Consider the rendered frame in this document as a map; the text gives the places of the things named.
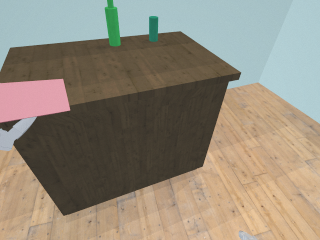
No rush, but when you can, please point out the sponge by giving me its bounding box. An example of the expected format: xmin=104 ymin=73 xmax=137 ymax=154
xmin=0 ymin=79 xmax=70 ymax=123

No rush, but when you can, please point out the table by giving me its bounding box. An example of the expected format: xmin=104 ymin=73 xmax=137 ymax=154
xmin=0 ymin=31 xmax=241 ymax=216

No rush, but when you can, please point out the robot left hand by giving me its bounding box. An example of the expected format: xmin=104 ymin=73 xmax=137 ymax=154
xmin=0 ymin=116 xmax=37 ymax=151

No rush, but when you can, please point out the robot right hand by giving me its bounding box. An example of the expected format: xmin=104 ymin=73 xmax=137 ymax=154
xmin=238 ymin=230 xmax=258 ymax=240

